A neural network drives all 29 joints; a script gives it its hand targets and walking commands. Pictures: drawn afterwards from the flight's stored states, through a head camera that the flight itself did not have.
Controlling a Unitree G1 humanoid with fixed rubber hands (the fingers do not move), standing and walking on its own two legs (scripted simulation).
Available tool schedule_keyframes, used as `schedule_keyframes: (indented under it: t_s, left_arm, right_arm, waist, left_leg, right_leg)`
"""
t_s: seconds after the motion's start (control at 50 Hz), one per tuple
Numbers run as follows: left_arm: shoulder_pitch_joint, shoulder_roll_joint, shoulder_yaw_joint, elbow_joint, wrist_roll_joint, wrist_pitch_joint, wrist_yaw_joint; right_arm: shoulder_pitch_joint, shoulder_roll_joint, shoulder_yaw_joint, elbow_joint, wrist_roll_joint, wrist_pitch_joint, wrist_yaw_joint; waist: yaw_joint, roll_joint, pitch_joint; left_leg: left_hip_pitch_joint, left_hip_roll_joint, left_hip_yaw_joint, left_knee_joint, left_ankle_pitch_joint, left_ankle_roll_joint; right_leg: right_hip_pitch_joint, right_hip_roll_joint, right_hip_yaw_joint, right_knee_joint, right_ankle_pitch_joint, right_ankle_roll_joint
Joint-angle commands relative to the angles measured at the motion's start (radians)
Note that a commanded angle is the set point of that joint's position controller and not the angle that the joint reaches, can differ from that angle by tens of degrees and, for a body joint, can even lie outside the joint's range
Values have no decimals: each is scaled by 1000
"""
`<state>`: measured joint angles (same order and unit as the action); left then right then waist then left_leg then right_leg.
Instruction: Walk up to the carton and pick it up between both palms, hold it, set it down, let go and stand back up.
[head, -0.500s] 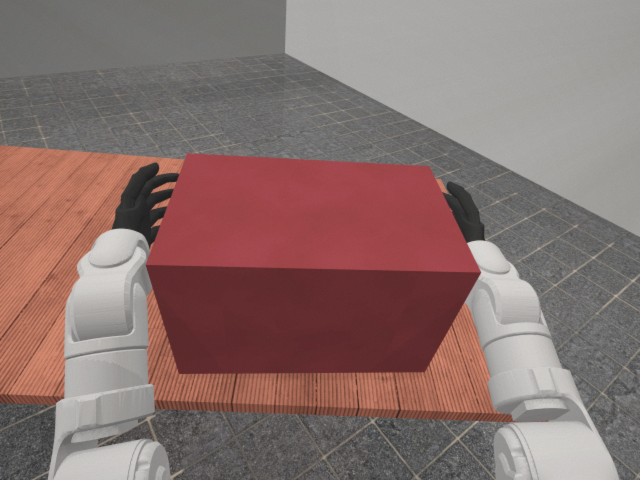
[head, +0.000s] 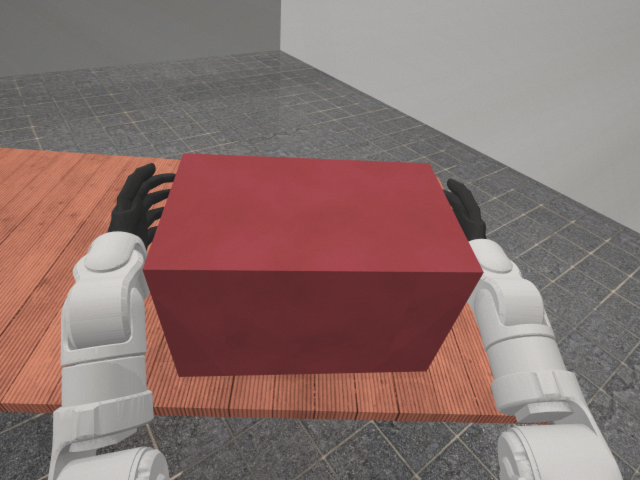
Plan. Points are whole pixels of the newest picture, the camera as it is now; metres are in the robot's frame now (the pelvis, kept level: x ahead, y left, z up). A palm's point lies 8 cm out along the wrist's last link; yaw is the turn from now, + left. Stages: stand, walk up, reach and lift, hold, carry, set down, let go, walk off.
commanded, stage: hold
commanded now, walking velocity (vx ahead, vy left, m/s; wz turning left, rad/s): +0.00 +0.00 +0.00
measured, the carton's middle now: (308, 266) +0.35 +0.00 +0.15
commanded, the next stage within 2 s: none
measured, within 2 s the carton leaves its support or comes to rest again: neither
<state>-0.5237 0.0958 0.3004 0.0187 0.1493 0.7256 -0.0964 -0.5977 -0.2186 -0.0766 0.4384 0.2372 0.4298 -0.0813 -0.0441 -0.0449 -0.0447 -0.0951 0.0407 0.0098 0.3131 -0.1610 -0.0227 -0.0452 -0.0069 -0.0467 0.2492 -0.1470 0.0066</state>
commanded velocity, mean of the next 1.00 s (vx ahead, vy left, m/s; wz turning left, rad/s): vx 0.00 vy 0.00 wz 0.00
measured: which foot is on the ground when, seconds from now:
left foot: down 0.00-1.00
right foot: down 0.00-1.00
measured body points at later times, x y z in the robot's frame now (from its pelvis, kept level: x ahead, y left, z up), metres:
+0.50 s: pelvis +0.00 +0.00 +0.00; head -0.04 +0.02 +0.45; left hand +0.36 +0.21 +0.20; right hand +0.38 -0.19 +0.19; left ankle +0.01 +0.13 -0.75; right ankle +0.00 -0.12 -0.75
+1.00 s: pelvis +0.00 +0.00 +0.00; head -0.04 +0.02 +0.45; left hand +0.36 +0.20 +0.20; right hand +0.37 -0.19 +0.18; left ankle +0.01 +0.13 -0.75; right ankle +0.00 -0.12 -0.75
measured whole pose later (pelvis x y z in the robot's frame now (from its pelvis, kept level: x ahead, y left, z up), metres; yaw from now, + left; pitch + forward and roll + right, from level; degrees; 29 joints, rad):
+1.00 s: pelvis +0.00 +0.00 +0.00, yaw +0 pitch -3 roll -1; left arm -0.54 0.09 0.31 0.04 0.15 0.73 -0.11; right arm -0.60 -0.22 -0.08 0.42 0.23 0.44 -0.09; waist -0.04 -0.03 -0.05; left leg -0.10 0.04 0.01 0.30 -0.15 -0.02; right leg -0.05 -0.01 -0.05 0.25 -0.14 0.00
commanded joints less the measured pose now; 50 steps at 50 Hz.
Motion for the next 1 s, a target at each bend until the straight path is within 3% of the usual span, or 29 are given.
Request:
schedule_keyframes:
  t_s: [0.0, 0.06, 0.1, 0.16, 0.18, 0.22, 0.26, 0.3, 0.34, 0.38, 0.46, 0.48, 0.5, 0.52, 0.54, 0.56, 0.58, 0.6, 0.64, 0.66, 0.68, 0.72, 0.76, 0.82, 0.84, 0.88, 0.9, 0.94, 0.98]
  left_arm:
    - [-559, -390, -426, -161, -128, -50, -112]
    - [-508, -379, -429, -150, -122, -43, -105]
    - [-514, -381, -442, -164, -134, -37, -109]
    - [-517, -383, -404, -66, -118, -25, -122]
    - [-551, -392, -413, -95, -118, -33, -124]
    - [-558, -374, -396, -63, -108, -33, -126]
    - [-547, -392, -402, -80, -117, -39, -118]
    - [-569, -391, -395, -80, -119, -48, -123]
    - [-554, -397, -433, -112, -128, -47, -118]
    - [-526, -390, -424, -89, -133, -41, -116]
    - [-535, -395, -429, -142, -127, -36, -117]
    - [-560, -384, -417, -140, -128, -34, -119]
    - [-540, -372, -404, -114, -111, -28, -123]
    - [-557, -379, -418, -123, -122, -29, -124]
    - [-549, -377, -424, -101, -135, -33, -123]
    - [-550, -393, -418, -125, -116, -33, -124]
    - [-538, -386, -416, -101, -118, -28, -124]
    - [-533, -416, -446, -142, -128, -30, -124]
    - [-528, -407, -438, -127, -138, -24, -128]
    - [-532, -403, -461, -153, -145, -34, -123]
    - [-539, -391, -415, -109, -128, -37, -121]
    - [-524, -401, -451, -180, -146, -48, -114]
    - [-568, -383, -438, -156, -131, -46, -115]
    - [-576, -382, -398, -113, -111, -29, -124]
    - [-539, -380, -394, -100, -113, -28, -125]
    - [-578, -383, -412, -134, -118, -38, -121]
    - [-560, -398, -399, -70, -116, -31, -122]
    - [-553, -395, -406, -106, -113, -38, -117]
    - [-574, -397, -411, -106, -124, -46, -117]
  right_arm:
    - [-753, 458, 339, -419, 121, -72, 125]
    - [-711, 431, 327, -404, 122, -68, 118]
    - [-711, 444, 339, -431, 135, -59, 117]
    - [-739, 440, 312, -390, 100, -47, 120]
    - [-773, 441, 319, -388, 95, -51, 128]
    - [-761, 463, 301, -359, 81, -48, 130]
    - [-772, 471, 326, -370, 112, -67, 132]
    - [-802, 472, 331, -398, 106, -69, 127]
    - [-763, 450, 320, -395, 110, -68, 122]
    - [-771, 453, 336, -406, 117, -66, 118]
    - [-737, 421, 299, -403, 113, -58, 124]
    - [-738, 426, 302, -385, 109, -53, 124]
    - [-729, 440, 307, -368, 109, -44, 126]
    - [-744, 431, 293, -380, 111, -46, 130]
    - [-738, 447, 306, -369, 113, -47, 126]
    - [-726, 432, 299, -339, 112, -42, 124]
    - [-704, 452, 315, -342, 116, -42, 118]
    - [-750, 456, 326, -395, 117, -51, 121]
    - [-782, 453, 340, -450, 125, -57, 117]
    - [-750, 442, 337, -451, 135, -55, 108]
    - [-788, 457, 349, -435, 132, -49, 107]
    - [-732, 446, 353, -461, 134, -56, 110]
    - [-730, 449, 333, -398, 117, -42, 115]
    - [-728, 452, 298, -347, 102, -35, 130]
    - [-759, 453, 319, -399, 108, -47, 131]
    - [-757, 450, 311, -370, 114, -47, 131]
    - [-775, 441, 306, -373, 105, -49, 135]
    - [-808, 462, 328, -406, 111, -65, 140]
    - [-780, 475, 333, -367, 107, -64, 133]
  waist:
    - [10, 34, -383]
    - [-5, 83, -340]
    - [-11, 47, -328]
    - [5, 9, -275]
    - [4, 38, -311]
    - [15, 19, -289]
    - [18, 44, -336]
    - [15, 20, -355]
    - [-7, 73, -385]
    - [5, 54, -397]
    - [-7, 96, -362]
    - [-13, 64, -351]
    - [10, 51, -294]
    - [-2, 72, -320]
    - [-18, 40, -323]
    - [-3, 94, -321]
    - [-15, 77, -305]
    - [-13, 96, -346]
    - [-3, 41, -382]
    - [-29, 49, -385]
    - [5, 35, -366]
    - [-2, 48, -407]
    - [-14, 64, -328]
    - [7, 72, -298]
    - [23, 36, -322]
    - [-1, 64, -338]
    - [8, 45, -335]
    - [30, 49, -386]
    - [12, 22, -350]
  left_leg:
    - [129, -92, 22, 8, 343, -2]
    - [130, -84, 16, 19, 373, -15]
    - [132, -85, 22, 13, 365, -11]
    - [78, -83, 29, -27, 235, 3]
    - [69, -84, 24, -29, 205, 2]
    - [61, -84, 27, -37, 178, 6]
    - [109, -86, 23, -8, 277, 4]
    - [108, -93, 36, -20, 254, 7]
    - [131, -82, 20, -3, 308, -7]
    - [155, -86, 15, 15, 347, -8]
    - [131, -76, 12, 7, 331, -19]
    - [114, -80, 10, -3, 302, -10]
    - [74, -84, 20, -17, 266, -6]
    - [89, -78, 20, -18, 260, -12]
    - [83, -80, 13, -13, 277, -10]
    - [113, -81, 19, -11, 292, -18]
    - [128, -88, 22, 3, 332, -17]
    - [129, -85, 12, 7, 354, -26]
    - [120, -87, 17, 13, 356, -13]
    - [138, -94, 16, 20, 381, -19]
    - [123, -90, 13, 10, 342, -10]
    - [133, -90, 16, 14, 374, -17]
    - [111, -89, 13, -2, 306, -14]
    - [82, -83, 32, -33, 223, -8]
    - [75, -83, 25, -28, 240, 0]
    - [102, -85, 17, -14, 273, -12]
    - [103, -81, 16, -26, 238, -9]
    - [94, -85, 25, -20, 248, -3]
    - [91, -85, 19, -24, 255, 2]
  right_leg:
    - [104, 71, -2, 1, 291, 19]
    - [88, 75, 2, 10, 284, 15]
    - [65, 74, -2, 0, 303, 16]
    - [76, 71, 3, -21, 186, 17]
    - [74, 64, 2, -9, 147, 5]
    - [74, 62, 5, -19, 137, 6]
    - [85, 70, -3, -4, 218, 13]
    - [94, 62, 5, -9, 217, 19]
    - [76, 71, -1, 0, 238, 18]
    - [88, 76, -6, 1, 267, 14]
    - [63, 78, -5, -3, 208, 4]
    - [73, 76, -8, -5, 197, 6]
    - [78, 73, -5, -10, 193, 12]
    - [83, 69, 0, -8, 180, 3]
    - [79, 72, 2, -3, 195, 6]
    - [64, 69, 1, -5, 194, 9]
    - [71, 65, -2, -1, 243, 11]
    - [89, 74, -2, 4, 245, 6]
    - [108, 80, -1, 4, 287, 16]
    - [105, 71, 0, 11, 319, 15]
    - [118, 76, 4, 0, 274, 15]
    - [100, 80, 3, 13, 312, 16]
    - [73, 69, 5, 4, 233, 14]
    - [69, 64, 4, -13, 164, 7]
    - [79, 68, -5, -7, 181, 8]
    - [70, 71, 5, -4, 192, 6]
    - [75, 74, -2, -17, 165, 8]
    - [89, 71, 3, -8, 191, 6]
    - [83, 68, -5, -6, 207, 13]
